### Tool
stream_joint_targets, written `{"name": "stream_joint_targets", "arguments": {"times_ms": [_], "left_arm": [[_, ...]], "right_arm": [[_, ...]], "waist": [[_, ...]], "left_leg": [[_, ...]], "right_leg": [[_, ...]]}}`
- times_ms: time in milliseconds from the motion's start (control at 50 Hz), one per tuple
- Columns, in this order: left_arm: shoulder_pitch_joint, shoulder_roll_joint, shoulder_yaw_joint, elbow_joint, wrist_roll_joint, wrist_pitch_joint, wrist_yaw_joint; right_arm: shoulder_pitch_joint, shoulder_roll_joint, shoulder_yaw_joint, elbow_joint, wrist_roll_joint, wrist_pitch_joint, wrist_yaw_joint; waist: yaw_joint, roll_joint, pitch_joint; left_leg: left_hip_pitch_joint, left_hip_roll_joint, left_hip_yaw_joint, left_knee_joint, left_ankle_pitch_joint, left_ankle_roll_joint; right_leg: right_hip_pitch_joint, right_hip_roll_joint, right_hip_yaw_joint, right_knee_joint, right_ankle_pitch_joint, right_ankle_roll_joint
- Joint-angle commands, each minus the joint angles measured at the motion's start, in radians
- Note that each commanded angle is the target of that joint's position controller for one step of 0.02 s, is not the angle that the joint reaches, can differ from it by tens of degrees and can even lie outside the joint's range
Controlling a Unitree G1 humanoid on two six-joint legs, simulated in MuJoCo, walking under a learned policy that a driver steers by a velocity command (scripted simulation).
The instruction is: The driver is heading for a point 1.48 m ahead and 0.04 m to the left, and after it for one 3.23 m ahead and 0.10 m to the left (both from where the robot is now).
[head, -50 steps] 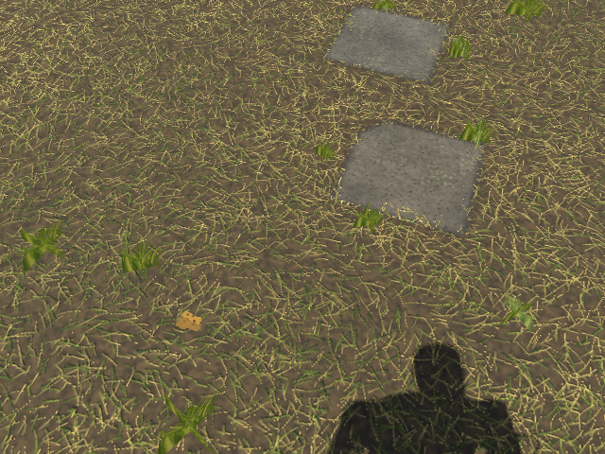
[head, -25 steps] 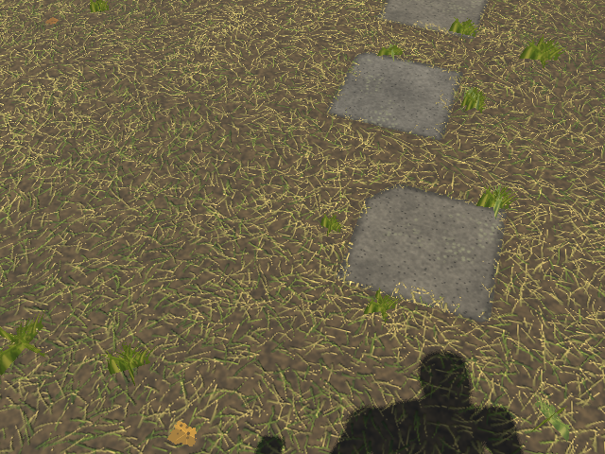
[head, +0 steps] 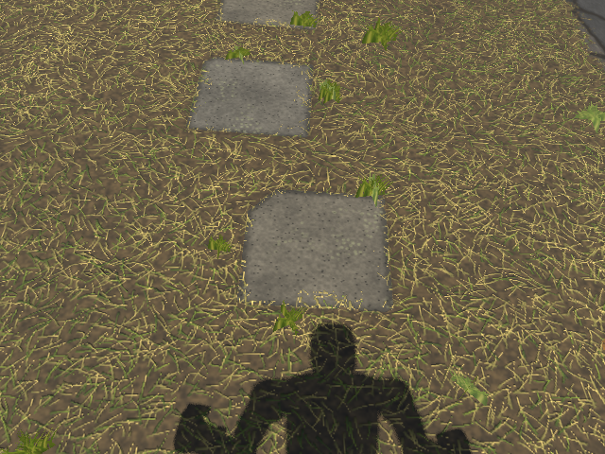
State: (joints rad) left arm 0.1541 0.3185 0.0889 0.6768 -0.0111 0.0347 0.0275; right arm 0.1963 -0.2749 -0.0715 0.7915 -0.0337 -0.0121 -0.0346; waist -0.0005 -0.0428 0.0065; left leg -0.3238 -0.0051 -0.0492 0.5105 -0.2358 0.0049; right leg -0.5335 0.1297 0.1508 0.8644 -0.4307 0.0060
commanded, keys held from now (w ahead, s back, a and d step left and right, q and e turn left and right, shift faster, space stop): e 0.24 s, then no key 0.14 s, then q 0.28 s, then w+q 0.34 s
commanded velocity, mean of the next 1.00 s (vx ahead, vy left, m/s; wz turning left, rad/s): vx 0.08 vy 0.00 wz -0.03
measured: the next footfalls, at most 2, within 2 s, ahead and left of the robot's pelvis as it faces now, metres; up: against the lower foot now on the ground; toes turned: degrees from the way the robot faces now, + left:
right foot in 0.36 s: +0.02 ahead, -0.15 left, +0.00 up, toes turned -13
left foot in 0.84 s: +0.02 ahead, +0.09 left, +0.00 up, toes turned +1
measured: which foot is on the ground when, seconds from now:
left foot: down 0.00-0.36, up 0.38-0.82, down 0.84-1.00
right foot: up 0.00-0.34, down 0.36-0.82, up 0.84-1.00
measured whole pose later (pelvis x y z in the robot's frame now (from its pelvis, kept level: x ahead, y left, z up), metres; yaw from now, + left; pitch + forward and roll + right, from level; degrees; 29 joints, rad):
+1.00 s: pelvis +0.05 +0.01 +0.01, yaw +3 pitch +2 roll -3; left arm 0.13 0.32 0.09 0.74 0.00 -0.07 -0.02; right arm 0.42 -0.26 -0.05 0.79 0.01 -0.05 0.00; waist -0.03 -0.04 0.00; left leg -0.11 -0.02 -0.03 0.38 -0.31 0.07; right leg -0.55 -0.03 0.00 0.98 -0.26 0.00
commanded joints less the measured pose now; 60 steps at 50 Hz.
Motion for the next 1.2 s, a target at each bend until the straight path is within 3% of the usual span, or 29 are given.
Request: {"name": "stream_joint_targets", "arguments": {"times_ms": [20, 80, 160, 280, 320, 340, 360, 380, 400, 420, 460, 480, 520, 600, 660, 720, 780, 800, 820, 840, 860, 880, 900, 940, 960, 1020, 1100, 1160, 1200], "left_arm": [[0.089, 0.13, 0.047, -0.027, 0.002, 0.002, 0.004], [0.037, 0.074, 0.027, -0.063, -0.011, 0.013, -0.003], [-0.046, 0.048, 0.01, -0.124, -0.011, 0.011, -0.016], [-0.034, 0.055, 0.012, -0.148, -0.008, 0.02, -0.04], [0.026, 0.044, 0.016, -0.128, -0.007, 0.019, -0.045], [0.062, 0.056, 0.021, -0.111, -0.003, 0.017, -0.042], [0.091, 0.113, 0.035, -0.112, -0.002, 0.015, -0.031], [0.084, 0.199, 0.042, -0.141, 0.015, 0.012, -0.015], [0.107, 0.13, 0.02, -0.13, 0.043, -0.009, -0.025], [0.06, 0.084, 0.002, -0.117, 0.048, -0.028, -0.032], [-0.032, 0.034, -0.016, -0.093, 0.034, -0.045, -0.033], [-0.06, 0.032, -0.019, -0.082, 0.033, -0.05, -0.03], [-0.079, 0.026, -0.02, -0.064, 0.042, -0.054, -0.022], [-0.047, 0.093, 0.005, -0.037, 0.03, -0.033, 0.0], [-0.045, 0.103, 0.013, -0.026, 0.022, -0.02, 0.007], [-0.02, 0.123, 0.026, -0.011, 0.007, -0.022, 0.004], [-0.072, 0.129, 0.03, -0.007, -0.016, -0.037, -0.01], [-0.096, 0.12, 0.029, -0.006, -0.023, -0.038, -0.014], [-0.104, 0.083, 0.021, -0.003, -0.021, -0.041, -0.017], [-0.132, 0.009, 0.001, -0.019, -0.003, -0.049, -0.027], [-0.21, -0.014, -0.007, -0.099, 0.007, -0.073, -0.032], [-0.238, 0.043, 0.004, -0.1, -0.018, -0.102, -0.041], [-0.206, 0.084, 0.014, -0.086, -0.035, -0.119, -0.054], [-0.167, 0.105, 0.023, -0.043, 0.006, -0.133, -0.051], [-0.163, 0.099, 0.025, -0.036, 0.018, -0.136, -0.051], [-0.183, 0.055, 0.013, -0.037, 0.013, -0.139, -0.054], [-0.283, 0.021, -0.005, -0.068, 0.002, -0.144, -0.065], [-0.348, 0.024, -0.009, -0.097, -0.005, -0.153, -0.078], [-0.34, 0.041, -0.004, -0.104, -0.001, -0.161, -0.081]], "right_arm": [[-0.109, -0.116, -0.024, -0.114, 0.017, -0.016, -0.011], [-0.058, -0.121, -0.02, -0.109, 0.018, -0.002, -0.021], [0.011, -0.165, -0.037, -0.102, 0.019, 0.012, -0.028], [-0.009, -0.207, -0.056, -0.108, 0.043, 0.013, -0.001], [-0.035, -0.203, -0.053, -0.101, 0.064, 0.013, 0.005], [-0.008, -0.174, -0.043, -0.084, 0.069, 0.01, 0.008], [0.035, -0.121, -0.026, -0.075, 0.041, 0.004, 0.015], [0.024, -0.043, 0.009, -0.116, -0.018, -0.004, 0.029], [-0.031, -0.11, -0.013, -0.12, 0.011, -0.003, 0.02], [-0.044, -0.142, -0.022, -0.106, 0.042, 0.006, 0.017], [-0.007, -0.129, -0.023, -0.055, 0.039, 0.026, 0.01], [0.021, -0.128, -0.024, -0.041, 0.034, 0.034, 0.007], [0.051, -0.112, -0.019, -0.027, 0.043, 0.037, 0.01], [-0.016, -0.123, -0.014, -0.072, 0.049, 0.041, 0.009], [-0.019, -0.119, -0.014, -0.092, 0.052, 0.047, 0.012], [-0.024, -0.105, -0.01, -0.106, 0.057, 0.047, 0.026], [0.04, -0.098, -0.014, -0.084, 0.061, 0.034, 0.045], [0.112, -0.092, -0.017, -0.048, 0.062, 0.029, 0.05], [0.209, -0.104, -0.027, 0.001, 0.061, 0.023, 0.048], [0.319, -0.167, -0.049, 0.031, 0.065, 0.015, 0.038], [0.337, -0.308, -0.074, -0.009, 0.056, -0.009, 0.043], [0.275, -0.246, -0.056, -0.044, 0.031, -0.036, 0.048], [0.206, -0.197, -0.039, -0.062, 0.032, -0.053, 0.044], [0.158, -0.158, -0.024, -0.078, 0.054, -0.057, 0.035], [0.163, -0.15, -0.019, -0.082, 0.052, -0.054, 0.027], [0.217, -0.158, -0.021, -0.083, 0.047, -0.053, 0.011], [0.263, -0.169, -0.027, -0.074, 0.05, -0.046, 0.0], [0.298, -0.176, -0.032, -0.061, 0.06, -0.039, -0.002], [0.283, -0.186, -0.037, -0.062, 0.062, -0.026, -0.007]], "waist": [[0.044, 0.155, -0.068], [0.005, 0.179, -0.04], [-0.05, 0.218, -0.07], [-0.046, 0.241, -0.077], [-0.002, 0.227, -0.082], [0.012, 0.191, -0.089], [0.0, 0.045, -0.142], [-0.026, -0.267, -0.16], [0.047, -0.182, -0.219], [0.029, -0.121, -0.157], [-0.008, -0.104, -0.1], [-0.027, -0.103, -0.085], [-0.04, -0.098, -0.086], [0.014, -0.093, -0.057], [0.024, -0.08, -0.039], [0.038, -0.078, -0.033], [-0.021, -0.073, -0.005], [-0.059, -0.061, -0.013], [-0.09, -0.018, -0.023], [-0.117, 0.167, -0.041], [-0.12, 0.364, -0.001], [-0.119, 0.242, 0.014], [-0.07, 0.209, 0.061], [-0.041, 0.131, 0.078], [-0.034, 0.135, 0.069], [-0.042, 0.125, 0.048], [-0.079, 0.162, 0.077], [-0.102, 0.17, 0.101], [-0.084, 0.183, 0.099]], "left_leg": [[0.16, 0.277, -0.224, -0.178, 0.286, 0.166], [0.185, 0.237, -0.101, -0.183, 0.36, 0.18], [0.299, 0.286, -0.071, -0.175, 0.397, 0.211], [0.224, 0.317, -0.01, -0.143, 0.414, 0.205], [0.202, 0.3, 0.012, -0.074, 0.398, 0.168], [0.147, 0.271, 0.044, -0.015, 0.342, 0.119], [0.008, 0.207, 0.122, 0.134, 0.147, 0.03], [-0.256, 0.094, 0.176, 0.405, -0.426, -0.066], [-0.253, 0.086, 0.047, 0.528, -0.459, -0.083], [-0.236, 0.103, 0.022, 0.561, -0.405, -0.083], [-0.208, 0.114, 0.006, 0.514, -0.289, -0.088], [-0.149, 0.105, 0.003, 0.508, -0.228, -0.097], [-0.076, 0.089, 0.007, 0.434, -0.167, -0.1], [-0.112, 0.077, 0.041, 0.355, -0.214, -0.089], [-0.144, 0.081, 0.052, 0.356, -0.245, -0.077], [-0.138, 0.082, 0.085, 0.316, -0.249, -0.029], [0.011, 0.059, 0.129, 0.126, -0.187, 0.045], [0.124, 0.029, 0.166, 0.02, -0.11, 0.069], [0.255, -0.003, 0.166, -0.039, -0.101, 0.094], [0.408, 0.145, -0.081, -0.135, -0.185, 0.161], [0.485, 0.377, -0.626, -0.273, -0.283, 0.343], [0.446, 0.416, -0.695, -0.355, -0.361, 0.386], [0.42, 0.379, -0.597, -0.355, -0.344, 0.339], [0.392, 0.292, -0.414, -0.338, -0.162, 0.259], [0.373, 0.255, -0.349, -0.344, -0.07, 0.236], [0.36, 0.201, -0.24, -0.337, 0.167, 0.212], [0.264, 0.159, -0.187, -0.33, 0.194, 0.186], [0.266, 0.18, -0.227, -0.302, 0.194, 0.187], [0.281, 0.18, -0.244, -0.238, 0.323, 0.161]], "right_leg": [[-0.137, -0.064, -0.016, 0.339, -0.008, 0.044], [-0.16, -0.086, -0.078, 0.341, 0.064, 0.082], [-0.134, -0.141, -0.113, 0.139, 0.06, 0.104], [0.105, -0.137, -0.201, -0.143, 0.047, 0.044], [0.225, -0.111, -0.222, -0.364, 0.181, -0.006], [0.342, -0.099, -0.212, -0.496, 0.307, -0.036], [0.537, -0.212, -0.057, -0.505, 0.572, -0.072], [0.661, -0.478, 0.237, -0.437, 1.03, -0.208], [0.535, -0.546, 0.246, -0.467, 0.935, -0.354], [0.476, -0.47, 0.152, -0.492, 0.808, -0.322], [0.417, -0.378, 0.037, -0.508, 0.671, -0.227], [0.361, -0.363, -0.007, -0.513, 0.721, -0.22], [0.334, -0.34, -0.073, -0.517, 0.702, -0.209], [0.394, -0.404, -0.028, -0.519, 0.593, -0.253], [0.419, -0.453, 0.003, -0.528, 0.562, -0.273], [0.41, -0.467, 0.028, -0.613, 0.106, -0.258], [0.324, -0.435, -0.027, -0.626, -0.066, -0.204], [0.271, -0.405, -0.083, -0.58, -0.079, -0.175], [0.191, -0.353, -0.154, -0.467, -0.082, -0.133], [0.012, -0.267, -0.286, -0.141, -0.067, -0.052], [-0.336, -0.08, -0.257, 0.144, -0.207, 0.011], [-0.405, -0.129, -0.1, 0.262, -0.198, -0.005], [-0.418, -0.171, -0.077, 0.26, -0.071, -0.026], [-0.372, -0.204, -0.094, 0.172, 0.117, -0.019], [-0.318, -0.203, -0.099, 0.127, 0.187, -0.007], [-0.258, -0.165, -0.127, -0.004, 0.339, 0.028], [-0.148, -0.124, -0.145, -0.227, 0.472, 0.046], [-0.122, -0.114, -0.138, -0.31, 0.478, 0.039], [-0.066, -0.097, -0.136, -0.37, 0.468, 0.022]]}}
